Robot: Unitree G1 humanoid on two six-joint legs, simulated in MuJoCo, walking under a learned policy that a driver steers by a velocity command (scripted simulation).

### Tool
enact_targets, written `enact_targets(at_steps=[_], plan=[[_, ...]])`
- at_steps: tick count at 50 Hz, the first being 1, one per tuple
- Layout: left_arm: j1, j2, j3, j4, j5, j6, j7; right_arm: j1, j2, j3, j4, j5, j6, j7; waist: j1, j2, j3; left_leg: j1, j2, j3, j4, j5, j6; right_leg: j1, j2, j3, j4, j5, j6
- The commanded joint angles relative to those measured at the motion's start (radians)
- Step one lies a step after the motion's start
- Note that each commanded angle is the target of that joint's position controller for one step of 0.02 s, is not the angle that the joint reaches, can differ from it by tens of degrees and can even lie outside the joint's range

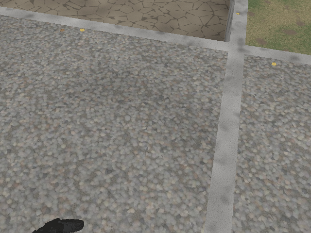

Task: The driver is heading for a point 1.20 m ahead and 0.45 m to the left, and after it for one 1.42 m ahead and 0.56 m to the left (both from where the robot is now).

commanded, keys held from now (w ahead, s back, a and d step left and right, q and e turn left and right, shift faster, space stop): w+shift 0.10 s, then w+q+shift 0.90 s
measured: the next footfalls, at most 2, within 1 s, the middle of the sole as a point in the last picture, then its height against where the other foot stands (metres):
right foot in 0.12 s outside the picture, level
left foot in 0.60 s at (139, 193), level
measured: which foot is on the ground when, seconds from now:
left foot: down 0.00-0.14, up 0.16-0.58, down 0.60-1.00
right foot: up 0.00-0.10, down 0.12-0.60, up 0.62-1.00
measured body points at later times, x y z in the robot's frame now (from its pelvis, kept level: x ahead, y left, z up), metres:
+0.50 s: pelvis +0.42 -0.05 -0.01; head +0.44 -0.04 +0.44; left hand +0.30 +0.17 -0.16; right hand +0.65 -0.25 -0.11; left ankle +0.61 +0.07 -0.67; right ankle +0.25 -0.13 -0.73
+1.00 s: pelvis +0.88 +0.07 -0.02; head +0.90 +0.09 +0.43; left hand +0.99 +0.39 -0.06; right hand +1.03 -0.20 -0.13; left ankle +0.66 +0.01 -0.73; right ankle +1.12 +0.04 -0.72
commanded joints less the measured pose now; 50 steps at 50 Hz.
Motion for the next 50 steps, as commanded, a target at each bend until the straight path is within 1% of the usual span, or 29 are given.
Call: enact_targets(at_steps=[1, 3, 5, 6, 7, 8, 9, 10, 11, 13, 15, 18, 23, 25, 27, 28, 29, 30, 31, 32, 33, 34, 35, 38, 41, 45, 47, 49, 50], plan=[[-0.171, 0.040, -0.006, -0.112, -0.007, -0.007, 0.003, -0.030, -0.164, -0.025, -0.045, 0.007, -0.018, -0.003, 0.036, 0.111, 0.205, -0.144, 0.246, -0.068, -0.126, 0.379, 0.151, 0.063, 0.029, -0.057, -0.133, 0.022, -0.040], [-0.125, 0.057, 0.000, -0.108, -0.003, -0.008, 0.019, -0.026, -0.191, -0.027, -0.036, 0.007, -0.013, -0.003, 0.072, 0.139, 0.146, -0.079, 0.254, -0.005, 0.024, 0.867, 0.133, 0.201, 0.096, -0.099, -0.172, -0.055, -0.084], [0.161, 0.119, 0.028, -0.034, -0.005, -0.014, 0.044, -0.039, -0.240, -0.038, -0.030, -0.005, 0.005, -0.015, 0.212, 0.182, -0.021, -0.092, 0.268, 0.029, 0.391, 1.214, 0.111, 0.516, 0.170, -0.103, -0.170, -0.159, -0.123], [0.384, 0.165, 0.051, 0.036, 0.001, -0.022, 0.059, -0.072, -0.240, -0.038, -0.041, -0.003, 0.013, -0.019, 0.317, 0.143, -0.119, -0.276, 0.224, 0.032, 0.686, 1.047, 0.095, 0.815, 0.128, -0.036, -0.215, -0.174, -0.138], [0.505, 0.269, 0.077, 0.058, 0.034, -0.033, 0.073, -0.028, -0.107, -0.009, -0.083, 0.009, 0.015, -0.003, 0.296, -0.064, -0.268, -0.598, 0.110, 0.022, 1.091, 0.410, 0.090, 1.117, -0.154, 0.318, -0.279, -0.599, -0.159], [0.502, 0.290, 0.079, 0.057, 0.028, -0.037, 0.058, 0.000, -0.057, -0.002, -0.120, 0.041, -0.004, 0.006, 0.235, -0.238, -0.383, -0.802, -0.020, -0.103, 1.335, -0.154, 0.103, 1.154, -0.345, 0.851, -0.547, -0.973, -0.177], [0.376, 0.232, 0.069, 0.057, 0.020, -0.036, 0.053, -0.125, -0.144, -0.027, -0.147, 0.039, -0.002, 0.000, 0.201, -0.136, -0.191, -0.899, 0.042, -0.134, 1.389, -0.034, 0.125, 0.988, -0.302, 0.794, -0.616, -0.931, -0.135], [0.309, 0.153, 0.051, 0.056, 0.016, -0.048, 0.053, -0.175, -0.150, -0.028, -0.158, 0.035, 0.000, 0.004, 0.169, -0.035, -0.055, -0.896, 0.099, -0.108, 1.349, 0.067, 0.123, 0.822, -0.287, 0.596, -0.593, -0.722, -0.119], [0.279, 0.115, 0.042, 0.068, 0.014, -0.058, 0.051, -0.178, -0.123, -0.023, -0.151, 0.027, 0.007, 0.011, 0.134, 0.008, 0.001, -0.838, 0.132, -0.104, 1.294, 0.102, 0.120, 0.690, -0.246, 0.463, -0.615, -0.559, -0.096], [0.283, 0.056, 0.022, 0.106, 0.000, -0.070, 0.057, -0.140, -0.068, -0.017, -0.149, -0.005, 0.042, 0.031, 0.067, -0.053, 0.053, -0.765, 0.166, -0.104, 1.248, 0.119, 0.101, 0.539, -0.188, 0.267, -0.653, -0.437, -0.047], [0.306, 0.041, 0.017, 0.133, -0.021, -0.085, 0.056, -0.205, -0.052, -0.016, -0.186, -0.002, 0.074, 0.045, 0.050, -0.048, 0.110, -0.827, 0.180, -0.089, 1.237, 0.158, 0.088, 0.510, -0.160, 0.132, -0.685, -0.312, -0.007], [0.337, 0.039, 0.014, 0.148, -0.018, -0.100, 0.051, -0.349, -0.047, -0.007, -0.247, 0.010, 0.090, 0.056, 0.062, -0.031, 0.169, -0.878, 0.156, -0.018, 1.113, 0.309, 0.085, 0.481, -0.088, -0.078, -0.724, -0.076, 0.048], [0.442, 0.068, 0.002, 0.178, -0.020, -0.101, 0.083, -0.525, -0.069, 0.009, -0.326, 0.008, 0.081, 0.069, 0.079, 0.007, 0.213, -0.866, 0.077, 0.150, 0.785, 0.407, 0.122, 0.652, -0.061, -0.246, -0.718, 0.497, 0.067], [0.455, 0.121, 0.006, 0.168, -0.022, -0.096, 0.108, -0.525, -0.098, 0.008, -0.334, 0.008, 0.079, 0.073, 0.056, -0.026, 0.155, -0.737, 0.008, 0.217, 0.675, 0.422, 0.150, 0.744, -0.088, -0.269, -0.628, 0.922, 0.086], [0.431, 0.192, 0.024, 0.146, -0.017, -0.072, 0.138, -0.403, -0.150, -0.006, -0.307, 0.013, 0.089, 0.067, -0.026, -0.086, 0.063, -0.586, -0.056, 0.239, 0.651, 0.341, 0.175, 0.826, -0.130, -0.267, -0.429, 1.239, 0.088], [0.390, 0.220, 0.034, 0.128, -0.010, -0.054, 0.146, -0.255, -0.192, -0.024, -0.270, 0.013, 0.095, 0.061, -0.105, -0.103, -0.009, -0.437, -0.082, 0.225, 0.656, 0.274, 0.197, 0.814, -0.151, -0.251, -0.240, 1.319, 0.077], [0.322, 0.239, 0.043, 0.100, 0.001, -0.037, 0.143, -0.040, -0.239, -0.050, -0.208, 0.012, 0.100, 0.047, -0.201, -0.105, -0.085, -0.238, -0.079, 0.166, 0.636, 0.189, 0.237, 0.734, -0.166, -0.218, 0.027, 1.274, 0.055], [0.255, 0.241, 0.054, 0.083, -0.002, -0.021, 0.124, 0.102, -0.278, -0.082, -0.164, 0.024, 0.097, 0.026, -0.271, -0.012, -0.109, -0.053, -0.041, 0.062, 0.518, 0.142, 0.301, 0.571, -0.083, -0.219, 0.461, 0.802, 0.035], [0.190, 0.079, 0.014, 0.034, 0.011, -0.038, 0.090, -0.017, -0.292, -0.090, -0.155, 0.039, 0.103, 0.010, -0.144, 0.238, 0.028, -0.006, 0.033, -0.109, 0.565, 0.205, 0.319, 0.190, 0.119, -0.154, 0.814, -0.343, 0.022], [0.263, 0.022, -0.008, -0.082, -0.008, -0.065, 0.086, -0.118, -0.362, -0.092, -0.203, 0.002, 0.105, 0.018, 0.012, 0.228, -0.082, 0.146, 0.173, -0.562, 0.463, 0.203, 0.494, -0.117, 0.145, 0.038, 0.979, -0.446, 0.058], [0.228, 0.060, -0.019, -0.119, 0.000, -0.097, 0.078, -0.127, -0.334, -0.093, -0.231, -0.010, 0.105, 0.009, -0.012, 0.116, -0.123, 0.145, 0.280, -0.814, 0.206, -0.151, 0.511, -0.206, 0.109, 0.157, 0.896, -0.398, 0.047], [0.210, 0.112, -0.011, -0.107, -0.001, -0.110, 0.073, -0.142, -0.257, -0.078, -0.225, -0.016, 0.099, 0.000, 0.029, -0.044, 0.006, -0.009, 0.278, -0.797, 0.107, -0.264, 0.449, -0.194, 0.052, 0.164, 0.771, -0.326, 0.042], [0.196, 0.118, -0.010, -0.104, 0.012, -0.103, 0.073, -0.179, -0.237, -0.070, -0.221, -0.011, 0.089, -0.003, 0.082, -0.095, 0.073, -0.158, 0.239, -0.716, 0.092, -0.213, 0.401, -0.133, 0.021, 0.156, 0.683, -0.300, 0.052], [0.182, 0.099, -0.027, -0.114, 0.045, -0.036, 0.066, -0.219, -0.225, -0.052, -0.243, 0.010, 0.037, -0.014, 0.149, -0.113, 0.141, -0.473, 0.114, -0.517, 0.076, -0.030, 0.356, 0.035, -0.050, 0.136, 0.464, -0.286, 0.115], [0.008, 0.079, -0.046, -0.192, 0.024, -0.026, 0.050, -0.184, -0.253, -0.063, -0.252, 0.013, 0.015, -0.008, 0.093, -0.060, 0.167, -0.572, 0.017, -0.386, 0.065, 0.216, 0.314, 0.138, -0.048, 0.072, 0.143, -0.081, 0.135], [-0.097, 0.070, -0.057, -0.246, -0.011, -0.030, 0.049, -0.103, -0.280, -0.083, -0.248, 0.026, 0.022, 0.011, -0.004, 0.052, 0.090, -0.389, 0.006, -0.371, 0.138, 0.507, 0.237, 0.232, 0.038, 0.037, -0.151, 0.145, 0.093], [-0.081, 0.100, -0.049, -0.255, -0.013, -0.037, 0.056, -0.117, -0.288, -0.088, -0.258, 0.024, 0.026, 0.006, 0.009, 0.079, 0.060, -0.309, 0.024, -0.389, 0.210, 0.601, 0.199, 0.312, 0.065, 0.058, -0.262, 0.127, 0.076], [0.100, 0.189, -0.011, -0.211, -0.018, -0.045, 0.077, -0.156, -0.336, -0.098, -0.273, 0.014, 0.023, 0.004, 0.105, 0.088, -0.071, -0.249, 0.025, -0.400, 0.444, 0.829, 0.150, 0.537, 0.113, 0.073, -0.273, -0.005, 0.056], [0.308, 0.233, 0.013, -0.165, -0.019, -0.049, 0.092, -0.224, -0.362, -0.102, -0.290, 0.011, 0.019, 0.009, 0.240, 0.084, -0.168, -0.331, -0.002, -0.382, 0.676, 0.801, 0.129, 0.761, 0.086, 0.075, -0.267, -0.063, 0.045]])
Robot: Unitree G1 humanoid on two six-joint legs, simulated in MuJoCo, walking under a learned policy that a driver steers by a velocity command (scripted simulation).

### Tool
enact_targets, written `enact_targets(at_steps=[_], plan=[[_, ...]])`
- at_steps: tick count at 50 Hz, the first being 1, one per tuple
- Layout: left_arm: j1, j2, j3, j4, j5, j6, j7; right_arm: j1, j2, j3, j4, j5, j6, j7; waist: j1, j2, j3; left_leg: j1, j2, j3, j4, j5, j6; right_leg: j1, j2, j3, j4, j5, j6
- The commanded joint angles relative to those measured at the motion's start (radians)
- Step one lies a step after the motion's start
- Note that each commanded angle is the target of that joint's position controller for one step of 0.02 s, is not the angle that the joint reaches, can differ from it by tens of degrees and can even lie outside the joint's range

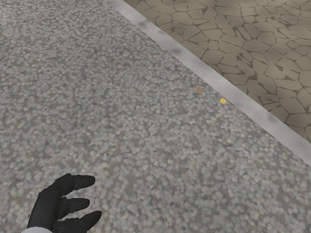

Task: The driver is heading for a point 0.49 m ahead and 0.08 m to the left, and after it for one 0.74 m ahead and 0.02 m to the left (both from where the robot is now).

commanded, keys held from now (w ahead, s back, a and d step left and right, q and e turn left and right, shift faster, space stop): w+q+shift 0.44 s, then w+e+shift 0.16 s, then shift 0.40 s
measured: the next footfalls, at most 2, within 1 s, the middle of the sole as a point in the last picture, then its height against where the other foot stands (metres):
right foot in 0.02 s outside the picture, level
left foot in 0.48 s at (111, 210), level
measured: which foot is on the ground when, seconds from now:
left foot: down 0.00-0.00, up 0.02-0.46, down 0.48-0.90, up 0.92-1.00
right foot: up 0.00-0.00, down 0.02-0.48, up 0.50-0.86, down 0.88-1.00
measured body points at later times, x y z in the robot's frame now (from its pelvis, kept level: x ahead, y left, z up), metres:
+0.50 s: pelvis +0.43 +0.04 -0.02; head +0.46 +0.05 +0.43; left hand +0.26 +0.25 -0.15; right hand +0.76 -0.05 -0.08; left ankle +0.53 +0.10 -0.72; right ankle +0.22 -0.18 -0.64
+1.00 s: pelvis +0.80 +0.18 +0.00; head +0.83 +0.21 +0.45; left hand +0.83 +0.48 -0.11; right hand +0.99 -0.03 -0.12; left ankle +0.60 +0.21 -0.61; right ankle +0.95 +0.19 -0.72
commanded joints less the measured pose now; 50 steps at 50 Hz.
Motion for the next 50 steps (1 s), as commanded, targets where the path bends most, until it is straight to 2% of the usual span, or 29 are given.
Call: enact_targets(at_steps=[1, 2, 3, 4, 5, 8, 13, 17, 20, 22, 23, 24, 25, 26, 28, 29, 32, 35, 36, 37, 40, 43, 44, 45, 46, 47, 48, 49, 50], plan=[[0.592, 0.285, 0.123, 0.074, 0.015, -0.014, 0.051, -0.184, -0.130, -0.024, -0.119, -0.008, -0.029, 0.001, 0.385, -0.005, -0.359, -0.426, 0.076, -0.025, 0.660, 0.712, -0.003, 0.881, -0.108, 0.098, 0.044, -0.365, -0.045], [0.581, 0.354, 0.133, 0.075, 0.069, -0.016, 0.048, -0.080, 0.051, 0.024, -0.174, 0.036, -0.028, -0.004, 0.263, -0.326, -0.449, -0.736, -0.020, 0.077, 0.954, -0.075, -0.028, 1.072, -0.416, 0.610, -0.137, -0.636, -0.105], [0.451, 0.313, 0.141, 0.059, 0.047, -0.005, 0.035, -0.081, -0.019, 0.036, -0.188, 0.026, -0.014, -0.011, 0.213, -0.343, -0.406, -0.866, 0.052, 0.135, 1.039, 0.026, -0.015, 0.970, -0.424, 0.855, -0.280, -0.843, -0.153], [0.347, 0.199, 0.119, 0.041, 0.037, 0.002, 0.031, -0.164, -0.075, 0.025, -0.171, -0.001, 0.005, -0.009, 0.212, -0.184, -0.232, -0.892, 0.121, 0.171, 1.016, 0.137, -0.021, 0.809, -0.359, 0.653, -0.279, -0.831, -0.145], [0.326, 0.147, 0.106, 0.058, 0.032, 0.006, 0.026, -0.201, -0.084, 0.022, -0.172, -0.017, 0.016, 0.006, 0.202, -0.078, -0.143, -0.870, 0.158, 0.192, 0.966, 0.188, -0.030, 0.690, -0.311, 0.471, -0.263, -0.631, -0.135], [0.420, 0.085, 0.088, 0.161, 0.016, -0.012, 0.018, -0.278, -0.013, 0.041, -0.225, -0.035, 0.053, 0.050, 0.169, -0.091, -0.035, -0.861, 0.232, 0.196, 0.926, 0.205, -0.045, 0.533, -0.238, 0.169, -0.294, -0.304, -0.094], [0.396, 0.105, 0.090, 0.200, 0.002, -0.054, -0.001, -0.414, -0.006, 0.065, -0.325, -0.029, 0.076, 0.070, 0.114, -0.082, 0.046, -0.886, 0.253, 0.246, 0.779, 0.407, -0.051, 0.434, -0.201, -0.147, -0.384, 0.025, -0.066], [0.474, 0.153, 0.098, 0.240, 0.006, -0.056, 0.007, -0.553, -0.005, 0.080, -0.358, -0.030, 0.073, 0.092, 0.145, -0.024, 0.134, -0.813, 0.215, 0.403, 0.472, 0.473, -0.004, 0.502, -0.162, -0.329, -0.412, 0.328, -0.034], [0.533, 0.224, 0.112, 0.243, 0.005, -0.031, 0.029, -0.521, -0.024, 0.074, -0.332, -0.029, 0.065, 0.083, 0.111, -0.076, 0.051, -0.633, 0.094, 0.506, 0.358, 0.404, 0.048, 0.646, -0.171, -0.376, -0.236, 0.986, -0.016], [0.487, 0.292, 0.131, 0.221, 0.010, 0.004, 0.041, -0.257, -0.085, 0.042, -0.259, -0.022, 0.060, 0.062, -0.034, -0.122, -0.097, -0.349, 0.034, 0.477, 0.347, 0.291, 0.088, 0.637, -0.222, -0.351, 0.119, 1.193, -0.031], [0.450, 0.282, 0.127, 0.199, 0.012, 0.013, 0.038, -0.040, -0.121, 0.017, -0.184, -0.031, 0.054, 0.043, -0.115, -0.110, -0.177, -0.066, 0.033, 0.384, 0.251, 0.277, 0.125, 0.487, -0.226, -0.322, 0.390, 1.055, -0.057], [0.463, 0.213, 0.117, 0.197, 0.019, 0.016, 0.024, -0.024, -0.162, -0.012, -0.143, -0.031, 0.057, 0.018, -0.076, 0.017, -0.168, 0.138, 0.128, 0.215, 0.193, 0.220, 0.145, 0.228, -0.099, -0.314, 0.744, 0.191, -0.054], [0.556, 0.088, 0.084, 0.111, 0.004, 0.008, 0.017, -0.122, -0.265, -0.023, -0.185, -0.049, 0.065, 0.008, 0.096, 0.219, -0.258, 0.341, 0.403, -0.245, 0.146, 0.365, 0.220, -0.105, 0.012, -0.230, 1.090, -0.486, -0.027], [0.446, 0.157, 0.087, 0.059, -0.015, -0.012, 0.017, -0.044, -0.244, -0.029, -0.205, -0.037, 0.074, -0.005, 0.007, 0.105, -0.387, 0.369, 0.463, -0.432, -0.059, 0.194, 0.272, -0.213, 0.023, -0.059, 1.141, -0.368, -0.033], [0.390, 0.149, 0.076, 0.088, -0.027, -0.016, 0.016, -0.110, -0.148, -0.007, -0.160, -0.038, 0.043, -0.023, 0.081, -0.058, -0.087, 0.024, 0.440, -0.249, -0.167, 0.177, 0.197, -0.221, -0.058, -0.049, 1.013, -0.266, -0.047], [0.404, 0.129, 0.071, 0.111, -0.014, 0.000, 0.009, -0.142, -0.112, 0.008, -0.149, -0.042, 0.020, -0.025, 0.127, -0.101, -0.043, -0.128, 0.407, -0.153, -0.184, 0.238, 0.164, -0.136, -0.081, -0.022, 0.946, -0.262, -0.047], [0.448, 0.086, 0.068, 0.149, 0.001, 0.050, -0.019, -0.159, -0.046, 0.039, -0.104, -0.015, -0.029, -0.021, 0.213, -0.053, 0.059, -0.359, 0.331, 0.090, -0.239, 0.629, 0.105, 0.000, -0.099, -0.007, 0.740, -0.264, -0.022], [0.329, 0.045, 0.055, 0.115, 0.001, 0.038, -0.025, -0.164, -0.044, 0.045, -0.076, -0.002, -0.046, -0.002, 0.209, 0.005, 0.090, -0.382, 0.201, 0.312, -0.231, 1.069, 0.039, 0.053, -0.051, -0.123, 0.435, -0.079, -0.033], [0.299, 0.027, 0.047, 0.113, -0.002, 0.029, -0.030, -0.159, -0.040, 0.047, -0.068, 0.004, -0.049, 0.000, 0.190, 0.017, 0.073, -0.372, 0.163, 0.352, -0.226, 1.082, 0.016, 0.106, -0.027, -0.163, 0.303, 0.030, -0.041], [0.160, 0.020, 0.050, 0.080, -0.053, -0.015, -0.018, -0.154, -0.016, 0.048, -0.081, 0.036, -0.045, -0.025, 0.125, -0.020, 0.043, -0.333, 0.192, 0.311, -0.188, 0.996, 0.006, 0.092, 0.000, -0.145, 0.215, 0.132, -0.027], [0.094, 0.035, 0.054, 0.045, -0.043, -0.056, -0.041, -0.038, -0.107, 0.033, -0.035, 0.022, -0.014, -0.060, 0.099, 0.045, -0.016, -0.125, 0.246, 0.281, -0.147, 1.002, -0.023, 0.100, 0.083, -0.159, -0.028, 0.334, -0.042], [0.315, 0.130, 0.098, 0.108, -0.030, -0.053, -0.044, -0.079, -0.111, 0.029, -0.037, -0.005, 0.012, -0.062, 0.229, 0.130, -0.128, -0.068, 0.250, 0.267, 0.090, 1.168, -0.078, 0.347, 0.157, -0.152, -0.025, 0.305, -0.085], [0.455, 0.149, 0.108, 0.149, -0.025, -0.048, -0.033, -0.155, -0.119, 0.028, -0.053, -0.005, 0.018, -0.054, 0.329, 0.130, -0.166, -0.127, 0.218, 0.293, 0.299, 1.126, -0.107, 0.499, 0.111, -0.116, -0.074, 0.398, -0.112], [0.548, 0.227, 0.114, 0.179, 0.004, -0.039, -0.020, -0.120, -0.049, 0.044, -0.082, -0.028, 0.018, -0.044, 0.320, -0.097, -0.292, -0.327, 0.107, 0.320, 0.733, 0.507, -0.153, 0.772, -0.102, 0.060, 0.057, 0.918, -0.195], [0.539, 0.188, 0.090, 0.176, 0.048, -0.047, -0.028, 0.175, 0.081, 0.080, -0.020, 0.015, 0.018, -0.021, 0.203, -0.275, -0.550, -0.597, -0.023, 0.091, 1.110, -0.239, -0.205, 1.082, -0.398, 0.537, 0.083, 1.052, -0.460], [0.468, 0.163, 0.101, 0.140, 0.019, -0.032, -0.028, 0.147, -0.054, 0.059, 0.008, 0.034, 0.019, -0.008, 0.257, -0.109, -0.602, -0.582, 0.022, -0.019, 1.142, -0.159, -0.183, 0.992, -0.356, 0.551, -0.015, 0.810, -0.444], [0.333, 0.147, 0.095, 0.115, -0.010, -0.020, -0.026, -0.001, -0.103, 0.041, -0.046, 0.048, 0.030, -0.010, 0.221, -0.037, -0.402, -0.640, 0.079, 0.037, 1.079, -0.115, -0.176, 0.800, -0.319, 0.435, -0.070, 0.521, -0.402], [0.233, 0.104, 0.077, 0.112, -0.028, -0.008, -0.023, -0.116, -0.101, 0.038, -0.076, 0.028, 0.042, -0.022, 0.178, 0.083, -0.209, -0.649, 0.132, 0.129, 0.976, -0.061, -0.180, 0.549, -0.254, 0.332, -0.150, 0.353, -0.343], [0.200, 0.082, 0.066, 0.114, -0.018, -0.007, -0.019, -0.142, -0.087, 0.034, -0.081, 0.019, 0.062, -0.036, 0.147, 0.073, -0.130, -0.609, 0.161, 0.155, 0.911, -0.017, -0.182, 0.384, -0.216, 0.279, -0.193, 0.288, -0.322]])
